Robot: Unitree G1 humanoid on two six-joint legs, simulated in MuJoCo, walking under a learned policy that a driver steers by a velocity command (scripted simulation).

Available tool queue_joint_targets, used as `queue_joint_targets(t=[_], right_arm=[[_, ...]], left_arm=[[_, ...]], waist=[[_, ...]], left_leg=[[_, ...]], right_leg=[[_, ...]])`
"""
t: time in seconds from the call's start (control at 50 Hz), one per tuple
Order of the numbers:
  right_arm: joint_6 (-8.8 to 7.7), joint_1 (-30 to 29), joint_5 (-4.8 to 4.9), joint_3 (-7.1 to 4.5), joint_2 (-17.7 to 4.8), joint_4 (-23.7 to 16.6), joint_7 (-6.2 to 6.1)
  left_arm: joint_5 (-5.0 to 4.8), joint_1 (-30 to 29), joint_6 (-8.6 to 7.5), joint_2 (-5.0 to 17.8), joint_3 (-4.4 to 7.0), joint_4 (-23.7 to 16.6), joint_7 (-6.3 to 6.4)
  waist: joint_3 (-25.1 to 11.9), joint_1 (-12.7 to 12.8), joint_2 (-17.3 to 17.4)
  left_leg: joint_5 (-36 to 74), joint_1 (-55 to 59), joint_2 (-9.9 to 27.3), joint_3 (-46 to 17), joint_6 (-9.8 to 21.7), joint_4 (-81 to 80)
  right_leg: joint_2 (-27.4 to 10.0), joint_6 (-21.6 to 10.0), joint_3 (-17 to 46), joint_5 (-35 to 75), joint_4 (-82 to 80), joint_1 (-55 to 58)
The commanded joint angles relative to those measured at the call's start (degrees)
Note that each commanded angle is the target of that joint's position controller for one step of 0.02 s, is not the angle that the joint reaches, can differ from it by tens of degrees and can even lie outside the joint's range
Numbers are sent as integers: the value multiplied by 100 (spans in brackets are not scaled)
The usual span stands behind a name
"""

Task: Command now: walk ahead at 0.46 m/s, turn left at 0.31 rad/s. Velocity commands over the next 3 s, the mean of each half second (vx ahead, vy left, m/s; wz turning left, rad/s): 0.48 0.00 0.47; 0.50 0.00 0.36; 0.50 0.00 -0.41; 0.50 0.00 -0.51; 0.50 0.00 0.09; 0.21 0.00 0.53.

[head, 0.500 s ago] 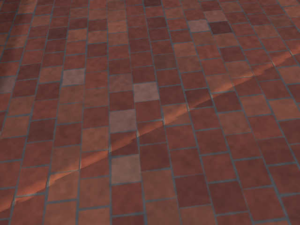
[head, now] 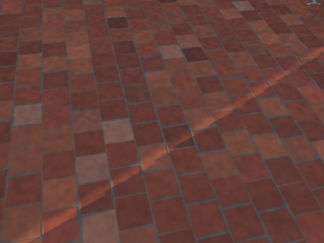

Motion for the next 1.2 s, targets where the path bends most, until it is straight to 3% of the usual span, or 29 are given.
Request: queue_joint_targets(t=[0.02, 0.12, 0.16, 0.18, 0.2, 0.22, 0.24, 0.26, 0.28, 0.3, 0.32, 0.36, 0.48, 0.56, 0.62, 0.66, 0.68, 0.7, 0.72, 0.74, 0.76, 0.78, 0.8, 0.82, 0.84, 0.92, 1.04, 1.14, 1.2], right_arm=[[2, -211, 39, -291, -1121, -390, -142], [106, 76, 128, -347, -1234, -298, -192], [136, -29, 138, -367, -1230, -323, -200], [144, -86, 121, -346, -1139, -356, -197], [133, -151, 68, -282, -935, -423, -173], [121, -92, -101, -140, -494, -591, -167], [63, 626, 144, -70, -275, -768, -180], [86, 440, 246, -211, -895, -571, -205], [111, -76, 201, -274, -1093, -621, -187], [134, -253, 139, -268, -1003, -607, -183], [145, -429, 86, -278, -926, -660, -157], [204, -502, 120, -254, -722, -730, -87], [209, -1216, 62, -138, -507, -1071, 53], [150, -2007, 64, -76, -464, -1338, 209], [165, -2293, 76, -119, -591, -1553, 294], [213, -2001, 45, -240, -825, -1576, 300], [243, -1399, 48, -364, -1038, -1457, 279], [288, -422, 73, -549, -1336, -1215, 201], [357, 178, 99, -698, -1852, -1087, 73], [274, -114, 112, -667, -2110, -1309, 91], [195, -106, 56, -503, -1533, -1343, 135], [133, -263, 8, -425, -1306, -1255, 139], [94, -636, -2, -371, -1151, -1227, 139], [57, -941, -50, -295, -924, -1250, 125], [27, -1093, -116, -252, -854, -1268, 113], [-143, -999, -125, -270, -979, -932, 85], [-170, -801, -149, -252, -1038, -590, -10], [-39, -445, -78, -301, -1119, -244, -42], [109, -522, -41, -351, -1263, -208, -123]], left_arm=[[-7, -849, -157, 87, -10, -578, -52], [-127, -1235, -203, 351, 70, -643, -99], [-149, -973, -221, 512, 150, -591, -68], [-132, -562, -225, 631, 227, -479, -26], [-83, 65, -230, 836, 323, -374, 34], [-27, 1062, -186, 1213, 414, -270, 101], [42, 1212, -98, 1479, 458, -100, 23], [-6, 931, -93, 873, 329, -156, -5], [-47, 683, -87, 589, 252, -160, 11], [-12, 440, -88, 467, 205, -141, 1], [25, 290, -81, 339, 178, -79, -3], [55, 173, -129, 295, 181, 14, 14], [-6, 164, -172, 644, 292, 307, 41], [-79, 448, -96, 874, 331, 503, 79], [-159, 633, 10, 1049, 376, 635, 90], [-189, 665, 101, 1245, 426, 642, 132], [-203, 644, 155, 1303, 436, 625, 156], [-201, 622, 170, 1204, 384, 580, 187], [-6, 917, 131, 717, 219, 416, 183], [50, 1099, -42, 326, 31, 127, 103], [-142, 522, -194, 924, 166, 86, 14], [-292, 231, -263, 920, 148, -7, -25], [-229, 232, -273, 789, 111, 62, 17], [-129, 302, -219, 801, 135, 161, 46], [-118, 488, -136, 794, 141, 250, 34], [-88, 463, 110, 517, 79, 355, 66], [-149, -402, 38, 298, 4, 175, -44], [-149, -989, 5, 223, -43, -150, -240], [-121, -923, 13, 305, -8, -316, -350]], waist=[[201, -10, 934], [183, -23, 979], [125, 225, 1031], [-55, 463, 995], [-508, 790, 851], [-1484, 1115, -61], [-1886, 685, -2010], [-1105, 742, -1119], [-444, 784, -625], [-176, 659, -222], [37, 576, -212], [123, 444, -432], [335, 478, -102], [501, 743, 32], [497, 708, -17], [127, 431, -233], [-240, 62, -251], [-724, -461, -106], [-1240, -461, 914], [-2121, 13, 1788], [-2034, -377, 952], [-1195, -270, 750], [-667, 27, 229], [-465, 211, 311], [-396, 365, 497], [-81, 411, 473], [329, 18, 477], [567, -214, 378], [344, -20, 544]], left_leg=[[731, 57, 989, -1132, 932, -810], [645, -167, 1186, -1508, 785, -532], [749, -174, 1239, -1651, 635, -248], [1065, -287, 1069, -1564, 507, 143], [1155, -620, 747, -1323, 322, 1068], [-176, -1416, 310, -781, 101, 2857], [-2220, -3060, -156, -315, -106, 4408], [-1845, -3605, 279, -451, -163, 5133], [-1316, -3707, 448, -311, -167, 5222], [-908, -3477, 631, -226, -207, 5133], [-664, -3389, 756, -209, -229, 4939], [-398, -3119, 914, -95, -252, 4777], [796, -3266, 961, 105, -355, 3313], [1447, -2952, 806, 523, -187, 2170], [1040, -2814, 622, 756, 58, 1757], [429, -2126, 219, 1088, 305, 1721], [303, -1305, -24, 1204, 474, 1616], [576, 188, -173, 1093, 704, 1332], [397, 2084, 902, -703, 1187, 1250], [-780, 3237, 2139, -4045, 2224, 258], [-1117, 3067, 2121, -3866, 1909, -163], [-788, 2272, 1946, -2987, 1666, -230], [-69, 1373, 1727, -2255, 1461, -243], [702, 777, 1554, -1729, 1344, -299], [1150, 331, 1451, -1449, 1310, -436], [1872, -272, 1341, -500, 1295, -921], [1533, 25, 1150, 524, 822, -1222], [2048, 1221, 1573, 745, 779, -942], [3962, 1723, 1689, 919, 617, -206]], right_leg=[[147, 246, -123, 648, -1185, -252], [295, 251, 73, 1279, -2111, 727], [226, 79, 103, 1145, -2352, 1276], [211, -56, 40, 1081, -2534, 1919], [-136, -277, 276, 948, -2558, 2928], [-1274, -611, 1393, 388, -2461, 4422], [-2291, -1358, 3979, -1180, -3268, 5303], [-2155, -1269, 3886, -1928, -3518, 4710], [-1929, -1107, 2910, -1329, -3523, 4076], [-1660, -1039, 2221, -440, -3604, 3531], [-1464, -1030, 1735, 161, -3714, 3166], [-1271, -1012, 1040, 803, -3948, 2744], [-1244, -1109, -160, 1936, -4256, 2643], [-1246, -934, -755, 2137, -4230, 2857], [-1392, -780, -1022, 3054, -3858, 3391], [-1391, -659, -1232, 4958, -2990, 3640], [-1322, -577, -1344, 5559, -2082, 3529], [-1138, -393, -1463, 5215, -796, 2804], [-679, -115, -1489, 1995, 1191, 933], [437, 92, -423, -1945, 2895, -832], [75, -10, 390, -1631, 3064, -1354], [-149, -113, 252, -1138, 2722, -1461], [-442, -112, 170, -717, 2195, -1228], [-650, -77, 164, -450, 1785, -865], [-753, -39, 174, -277, 1700, -488], [-794, 201, 70, 470, 1076, -469], [-498, 129, -7, 2399, -874, -555], [-314, -124, -107, 1967, -1622, -1109], [-25, -393, -480, 1013, -1754, -864]])
Next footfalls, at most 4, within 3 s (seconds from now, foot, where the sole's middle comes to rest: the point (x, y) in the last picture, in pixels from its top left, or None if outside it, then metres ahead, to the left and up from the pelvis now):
0.20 right None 0.26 -0.14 -0.79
0.70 left None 0.49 0.19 -0.79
1.26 right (121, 166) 0.86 0.13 -0.79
1.72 left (71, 129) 1.09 0.39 -0.79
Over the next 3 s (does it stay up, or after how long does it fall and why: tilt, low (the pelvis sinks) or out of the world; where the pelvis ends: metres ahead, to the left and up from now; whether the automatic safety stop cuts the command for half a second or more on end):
stays up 1.51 0.25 -0.01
